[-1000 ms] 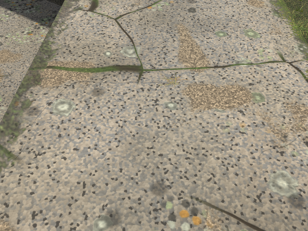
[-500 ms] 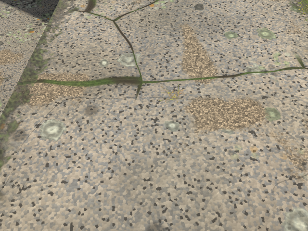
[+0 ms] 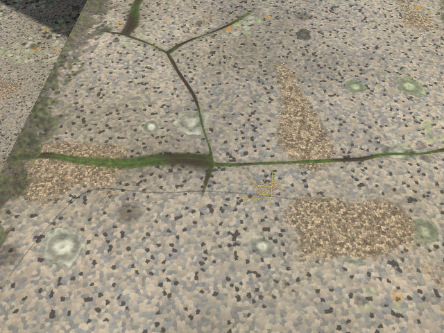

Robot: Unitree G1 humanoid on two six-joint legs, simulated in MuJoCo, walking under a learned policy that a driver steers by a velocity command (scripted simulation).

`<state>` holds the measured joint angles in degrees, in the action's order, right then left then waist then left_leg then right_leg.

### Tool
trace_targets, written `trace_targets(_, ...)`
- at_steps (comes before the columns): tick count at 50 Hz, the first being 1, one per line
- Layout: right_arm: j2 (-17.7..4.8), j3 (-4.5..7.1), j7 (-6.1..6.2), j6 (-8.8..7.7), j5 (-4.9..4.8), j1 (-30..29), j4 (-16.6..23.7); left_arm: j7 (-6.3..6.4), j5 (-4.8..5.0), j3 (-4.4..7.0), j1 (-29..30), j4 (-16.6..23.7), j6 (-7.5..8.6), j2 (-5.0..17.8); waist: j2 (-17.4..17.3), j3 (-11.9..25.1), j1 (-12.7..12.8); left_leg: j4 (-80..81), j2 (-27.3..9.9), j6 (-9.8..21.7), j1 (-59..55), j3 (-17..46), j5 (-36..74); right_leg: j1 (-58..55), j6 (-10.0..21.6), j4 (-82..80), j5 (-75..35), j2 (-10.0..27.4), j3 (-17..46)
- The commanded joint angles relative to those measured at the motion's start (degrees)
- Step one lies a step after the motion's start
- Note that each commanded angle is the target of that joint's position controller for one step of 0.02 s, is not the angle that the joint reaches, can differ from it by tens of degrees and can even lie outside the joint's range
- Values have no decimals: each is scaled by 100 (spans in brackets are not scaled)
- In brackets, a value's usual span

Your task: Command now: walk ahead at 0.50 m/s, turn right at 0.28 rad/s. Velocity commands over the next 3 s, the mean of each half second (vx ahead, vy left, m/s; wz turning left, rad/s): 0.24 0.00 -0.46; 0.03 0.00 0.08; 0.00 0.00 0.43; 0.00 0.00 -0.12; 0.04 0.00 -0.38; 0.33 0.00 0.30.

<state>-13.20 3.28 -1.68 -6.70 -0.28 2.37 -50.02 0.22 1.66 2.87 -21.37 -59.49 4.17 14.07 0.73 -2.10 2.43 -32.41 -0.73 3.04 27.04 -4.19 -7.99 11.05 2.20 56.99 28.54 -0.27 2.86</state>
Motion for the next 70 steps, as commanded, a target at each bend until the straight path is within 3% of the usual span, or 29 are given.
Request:
trace_targets(1,-732,170,67,-26,30,1205,-92,48,142,154,385,528,218,733,-468,993,-665,1678,-1916,846,-3264,2510,-147,2981,138,1750,-681,537,345)
trace_targets(4,-421,98,49,-62,168,743,-147,84,62,226,170,459,-13,361,-580,406,-197,2060,-1485,677,-1892,1129,1501,2134,74,1195,-1183,786,330)
trace_targets(6,-575,135,116,-67,186,690,-186,103,35,251,162,559,-151,253,-546,248,-11,2017,-1460,742,-1597,494,2947,2168,-26,1005,-1261,723,204)
trace_targets(12,-955,224,431,147,119,627,-136,-70,-113,196,1168,1143,-223,151,-498,222,-183,1976,-1257,683,-1627,-603,3166,1982,-182,-1213,-2873,562,-370)
trace_targets(19,-1212,349,542,462,-152,500,-31,-299,-134,373,1128,1553,-288,636,-591,502,27,395,-1549,356,-2626,-661,3810,1451,274,-2328,-1999,89,-775)
trace_targets(20,-1126,326,536,507,-157,524,-4,-276,-138,485,601,1436,-245,848,-332,767,276,-550,-1248,123,-2475,-804,3580,670,456,-2901,-2592,-152,-832)
trace_targets(21,-1008,276,491,500,2,797,58,-152,-168,664,281,1456,-226,1422,563,1108,331,-2019,-801,-313,-1501,-882,1864,-490,802,-3071,-5118,482,262)
trace_targets(22,-491,127,394,469,307,1159,225,-60,-215,699,403,1566,-269,1849,1663,1599,-244,-3953,242,-697,419,-552,-3264,-1969,1825,-2662,-7526,1763,2284)
trace_targets(23,-673,120,288,405,118,1110,258,-129,-280,584,325,1728,-249,1576,1103,2525,2,-4711,380,-600,859,769,-3445,-2224,2314,-3229,-5966,2152,3284)
trace_targets(24,-860,168,257,396,-98,632,366,-148,-240,531,692,1883,-217,1356,584,2005,38,-4717,186,-482,1222,930,-2901,-1780,2053,-3489,-4895,1917,2843)
trace_targets(26,-951,220,385,500,26,350,331,-68,-60,425,1306,1992,-252,983,-39,1078,-189,-3905,-182,-474,1148,908,-2053,-495,1445,-3773,-3400,1434,2062)
trace_targets(29,-895,246,449,662,41,689,187,34,-257,320,1478,2037,-271,771,337,1070,-399,-3334,-265,-523,270,742,-1558,372,1298,-3913,-3437,1156,1379)
trace_targets(35,-605,86,419,709,-19,614,25,123,-391,165,1420,1726,-248,591,604,988,-240,-1448,-432,-662,-776,594,-986,742,1114,-4196,-2049,990,669)
trace_targets(38,-905,147,387,696,-63,424,150,159,-343,215,1473,1684,-302,883,615,647,-149,-1097,-326,-579,-596,465,-1246,523,1112,-4204,-1386,1216,918)
trace_targets(42,-824,143,309,665,-24,816,68,268,-153,246,1507,1658,-406,945,483,595,-365,75,-117,-278,-940,204,-699,109,875,-3721,-2045,1298,794)
trace_targets(43,-905,155,285,668,27,880,76,285,-108,259,1399,1626,-417,916,320,544,-386,510,-207,-107,-1085,404,-116,138,644,-3448,-2225,1160,602)
trace_targets(44,-1237,219,294,671,86,938,118,302,-168,249,1355,1716,-402,773,-347,602,-238,730,-752,193,-1272,1183,892,399,319,-2659,-2215,736,112)
trace_targets(45,-1573,329,306,686,-25,868,134,291,-257,233,1507,1869,-368,569,-1303,450,-75,1003,-1306,722,-1337,2136,1237,1011,-52,-2045,-1652,-75,-678)
trace_targets(47,-1379,324,335,599,107,1130,203,273,-246,260,2248,2057,-343,587,-1625,318,-595,1443,-1811,1271,-1863,3124,1512,2115,-190,-775,90,-464,-324)
trace_targets(48,-1405,340,358,518,134,1194,224,256,-175,311,2182,2013,-365,611,-1326,403,-572,1362,-1810,1332,-2074,3084,1951,2393,-234,40,523,-438,-87)
trace_targets(51,-1338,377,429,512,-101,793,387,231,-152,306,1960,1935,-386,525,-760,589,-314,995,-1361,852,-2345,2434,2445,2469,-373,-324,-36,-150,88)
trace_targets(54,-1378,433,478,725,-110,781,445,171,-93,225,2028,1965,-311,346,-996,825,-390,867,-1065,738,-2163,2290,2481,1626,-477,-1411,-613,-298,-92)
trace_targets(58,-1317,411,474,843,-173,451,677,50,-54,325,1334,1757,-282,634,-1120,825,-54,679,-730,451,-1567,2505,1285,160,-376,-3483,-1931,-355,-248)
trace_targets(59,-1113,350,483,847,-132,611,693,68,-107,401,1154,1712,-294,862,-785,914,-98,274,-476,186,-1018,2346,312,-589,-204,-3734,-2336,140,86)
trace_targets(60,-645,229,446,835,11,920,705,154,-229,480,1079,1797,-349,1301,783,1060,-305,-1233,249,-203,33,1575,-1830,-1335,319,-3729,-3750,1566,1424)
trace_targets(61,-884,304,428,743,-21,1036,888,102,-456,478,1140,1878,-351,1452,1674,1022,-366,-2284,542,-410,807,1332,-3198,-934,1252,-3906,-4312,2532,2740)
trace_targets(63,-1496,515,406,759,-114,1020,683,101,-388,331,1633,2027,-261,926,607,557,-482,-3545,139,-535,936,1366,-2475,-486,1219,-3943,-3588,2038,1767)
trace_targets(66,-1133,447,442,887,-64,936,656,172,-259,255,1717,1996,-253,809,540,332,-399,-3768,97,-765,850,1154,-1639,-179,994,-3990,-3448,1447,803)
trace_targets(70,-815,283,408,836,-58,567,936,241,-238,261,1299,1793,-293,883,652,531,-184,-2536,19,-887,666,975,-1456,-696,1185,-3993,-3617,1483,521)
